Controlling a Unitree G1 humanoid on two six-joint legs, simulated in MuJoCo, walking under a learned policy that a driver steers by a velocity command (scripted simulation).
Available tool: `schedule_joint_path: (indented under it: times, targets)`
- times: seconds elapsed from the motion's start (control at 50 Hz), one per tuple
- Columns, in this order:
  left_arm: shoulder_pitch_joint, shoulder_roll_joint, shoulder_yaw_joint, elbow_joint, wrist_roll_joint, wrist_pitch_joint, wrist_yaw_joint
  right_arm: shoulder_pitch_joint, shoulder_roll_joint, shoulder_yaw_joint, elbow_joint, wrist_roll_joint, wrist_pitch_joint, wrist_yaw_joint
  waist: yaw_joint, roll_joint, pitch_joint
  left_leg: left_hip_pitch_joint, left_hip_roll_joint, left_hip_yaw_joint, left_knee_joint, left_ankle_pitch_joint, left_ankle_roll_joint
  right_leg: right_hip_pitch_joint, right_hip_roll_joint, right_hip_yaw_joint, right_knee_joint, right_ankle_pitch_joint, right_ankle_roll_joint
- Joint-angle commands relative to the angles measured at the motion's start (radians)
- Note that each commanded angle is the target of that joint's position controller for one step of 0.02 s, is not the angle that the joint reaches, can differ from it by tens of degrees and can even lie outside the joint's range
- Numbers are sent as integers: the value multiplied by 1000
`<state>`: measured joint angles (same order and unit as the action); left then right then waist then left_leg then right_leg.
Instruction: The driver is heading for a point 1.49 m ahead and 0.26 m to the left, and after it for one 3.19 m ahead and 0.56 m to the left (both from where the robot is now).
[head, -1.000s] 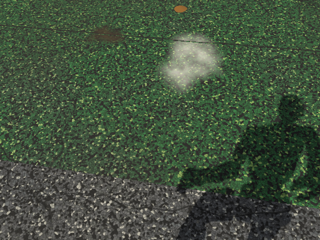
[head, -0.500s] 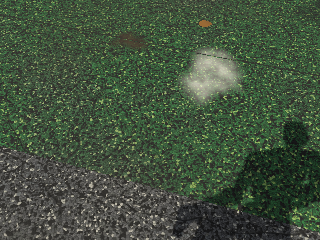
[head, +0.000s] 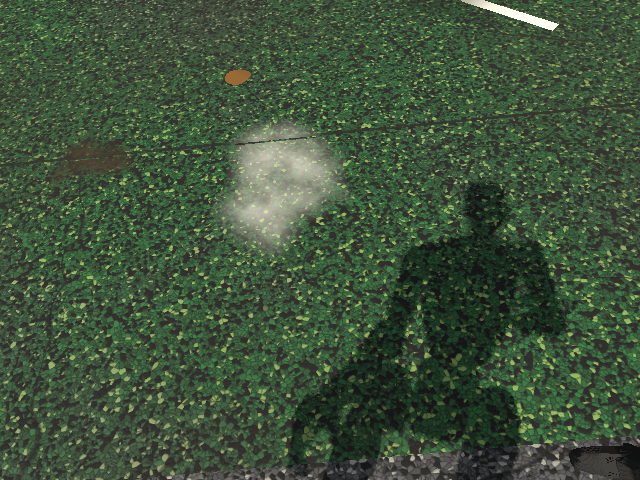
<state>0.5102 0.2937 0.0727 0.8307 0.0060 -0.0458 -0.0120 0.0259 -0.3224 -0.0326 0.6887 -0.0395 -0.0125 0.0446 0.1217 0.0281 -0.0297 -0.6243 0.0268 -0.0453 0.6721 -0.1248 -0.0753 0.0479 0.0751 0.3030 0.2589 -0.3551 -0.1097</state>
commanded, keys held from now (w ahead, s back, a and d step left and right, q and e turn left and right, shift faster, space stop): w+shift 0.36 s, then w+q+shift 0.64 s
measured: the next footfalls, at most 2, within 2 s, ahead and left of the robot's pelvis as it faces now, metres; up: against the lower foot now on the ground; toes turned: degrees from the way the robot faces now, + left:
left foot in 0.08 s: +0.22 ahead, +0.15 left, +0.00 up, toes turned -5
right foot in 0.52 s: +0.63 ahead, -0.13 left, +0.00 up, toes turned -5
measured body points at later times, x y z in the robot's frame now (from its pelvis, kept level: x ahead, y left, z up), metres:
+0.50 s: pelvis +0.42 +0.00 -0.03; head +0.46 -0.01 +0.42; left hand +0.73 +0.16 -0.07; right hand +0.26 -0.23 -0.15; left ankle +0.19 +0.15 -0.73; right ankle +0.59 -0.12 -0.72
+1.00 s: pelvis +0.89 +0.02 -0.05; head +0.91 +0.03 +0.40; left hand +0.81 +0.27 -0.19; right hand +1.14 -0.18 -0.13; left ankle +1.01 +0.06 -0.74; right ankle +0.64 -0.14 -0.65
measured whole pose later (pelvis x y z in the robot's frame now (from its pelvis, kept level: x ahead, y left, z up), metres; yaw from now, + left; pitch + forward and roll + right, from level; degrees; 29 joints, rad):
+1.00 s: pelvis +0.89 +0.02 -0.05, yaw +18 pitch +0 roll -2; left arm 0.41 0.25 0.03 0.91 0.04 -0.06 0.01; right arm 0.10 -0.30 -0.04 0.72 -0.01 -0.02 0.05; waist -0.01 0.02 0.05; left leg -0.54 -0.09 0.15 0.73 -0.25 0.22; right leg 0.08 -0.05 -0.23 0.98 -0.34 0.03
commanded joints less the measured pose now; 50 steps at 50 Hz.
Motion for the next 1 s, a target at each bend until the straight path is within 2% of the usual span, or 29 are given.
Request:
schedule_joint_path:
  times: [0.02,0.06,0.08,0.1,0.12,0.14,0.18,0.24,0.32,0.38,0.42,0.46,0.5,0.52,0.54,0.56,0.58,0.6,0.62,0.66,0.7,0.74,0.84,0.88,0.9,0.94,0.96,0.98,1.0]
  targets:
    - [5,170,37,-27,-5,-22,15,-197,-56,-4,-136,2,-40,6,3,-189,135,55,-30,65,-112,22,39,-102,-223,186,-88,232,-122]
    - [-46,200,38,-21,-2,-34,15,-13,-99,-24,-94,4,-49,-14,-101,-182,49,348,-84,103,-143,-71,88,-143,-217,117,74,709,-76]
    - [-69,207,39,-15,-1,-39,9,188,-143,-45,-39,6,-55,-34,-205,-124,-67,599,-81,101,-143,-87,120,-202,-162,40,323,868,-45]
    - [-99,174,29,-28,2,-51,6,416,-205,-68,-4,-7,-61,-60,-317,-49,-203,881,71,-61,-141,-318,156,-390,-96,-13,645,703,-30]
    - [-40,31,-5,-74,-27,-60,0,505,-312,-91,24,-36,-61,-60,-268,292,-339,1073,346,-648,-344,-863,249,-677,59,-109,987,-5,11]
    - [-103,64,-15,-70,-7,-57,4,400,-235,-79,19,-17,-61,-49,-231,221,-206,928,364,-862,-463,-879,256,-792,14,-102,1091,-30,-14]
    - [-222,105,-10,-74,25,-50,-15,316,-116,-58,29,-10,-66,-40,-197,-7,-29,713,295,-552,-436,-608,268,-792,-80,-149,1058,101,-19]
    - [-286,54,-28,-107,41,-31,-41,349,-33,-27,92,-7,-87,-38,-144,62,72,564,200,-352,-501,-412,258,-793,-112,-145,970,88,-2]
    - [-455,44,-51,-190,48,-19,-56,394,-44,-24,137,20,-114,-34,-121,45,166,524,181,-189,-614,-191,269,-923,-135,-207,823,172,29]
    - [-602,12,-83,-250,44,-28,-77,412,-42,-20,157,39,-126,-31,-132,21,193,376,119,-34,-710,108,244,-672,-144,-350,498,368,30]
    - [-624,5,-89,-254,34,-31,-78,445,-93,-28,177,46,-128,-31,-129,16,183,382,147,-32,-725,335,250,-511,-112,-377,423,423,20]
    - [-571,52,-71,-235,40,-30,-53,459,-159,-38,193,43,-123,-32,-93,30,96,539,158,-12,-560,778,237,-411,-51,-387,377,343,8]
    - [-270,128,-34,-145,43,-32,-16,457,-210,-48,208,30,-102,-45,58,64,-96,535,147,-7,-135,914,203,-61,-4,-361,331,215,1]
    - [-104,189,-8,-97,55,-32,5,448,-175,-40,201,25,-98,-46,126,52,-179,354,98,-1,145,683,193,185,-103,-288,348,137,3]
    - [-13,274,17,-85,90,-41,21,511,2,-6,164,29,-100,-41,64,-199,-313,95,-11,16,560,-126,191,403,-422,96,289,-241,-27]
    - [-32,279,19,-100,77,-34,13,556,-4,-8,131,80,-95,-41,21,-285,-446,-29,-63,-51,769,-319,203,399,-574,531,64,-384,-74]
    - [-137,199,10,-93,58,-35,8,426,-73,-27,120,66,-85,-46,-4,-165,-250,-104,7,-51,775,-186,209,249,-489,396,26,-376,-53]
    - [-204,126,-5,-89,49,-43,6,373,-57,-22,116,53,-80,-37,-31,-107,-103,-110,44,-40,713,-115,204,89,-455,222,23,-215,-45]
    - [-233,100,-8,-77,52,-50,5,355,-36,-20,124,44,-69,-27,-62,-79,-37,-78,71,-38,678,-104,196,-19,-419,106,-2,-73,-32]
    - [-226,63,-18,-45,35,-64,7,373,5,-19,126,21,-31,-9,-123,-117,20,-27,101,-30,648,-115,177,-154,-384,-68,-52,32,-12]
    - [-210,32,-22,-10,11,-84,0,288,32,-16,88,15,-2,3,-142,-108,87,-92,128,-17,617,-94,168,-181,-363,-200,-100,145,11]
    - [-215,15,-27,5,8,-95,-2,187,43,-9,42,11,7,17,-150,-104,131,-123,121,29,545,14,164,-209,-311,-358,-139,289,38]
    - [-194,76,-20,29,12,-106,15,4,22,10,-31,17,-1,47,-155,-47,186,0,46,188,148,233,215,-169,-251,-585,-179,677,72]
    - [-157,140,-12,23,10,-99,29,29,2,7,-23,20,-4,48,-178,-80,139,97,-31,251,88,216,244,-61,-277,-612,-48,1177,96]
    - [-151,171,-2,18,14,-82,40,79,-28,1,-6,20,-4,42,-211,-106,102,145,-70,270,73,152,259,5,-295,-607,48,1362,104]
    - [-219,221,17,-14,30,-38,52,375,-109,-36,77,22,-5,22,-367,-138,-59,462,-124,240,77,45,299,-21,-324,-572,426,1452,83]
    - [-250,223,20,-29,38,-22,46,580,-154,-66,143,22,-7,2,-440,-93,-142,703,-137,166,20,-22,327,-141,-311,-548,757,1278,67]
    - [-284,149,8,-40,35,-25,23,530,-197,-96,146,48,6,-21,-391,107,-61,791,-75,10,-62,-87,363,-400,-111,-533,1163,345,93]
    - [-159,47,-27,-144,33,-47,15,406,-314,-108,99,9,19,-21,-184,270,-134,1003,143,-509,-122,42,546,-808,-12,-397,1477,-158,148]
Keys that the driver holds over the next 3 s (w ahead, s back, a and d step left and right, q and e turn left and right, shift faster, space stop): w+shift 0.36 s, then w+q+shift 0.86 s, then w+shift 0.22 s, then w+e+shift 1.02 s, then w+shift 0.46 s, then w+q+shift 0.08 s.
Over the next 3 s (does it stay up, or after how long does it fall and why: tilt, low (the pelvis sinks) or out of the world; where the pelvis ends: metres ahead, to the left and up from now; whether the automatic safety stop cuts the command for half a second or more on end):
stays up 2.61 0.52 -0.01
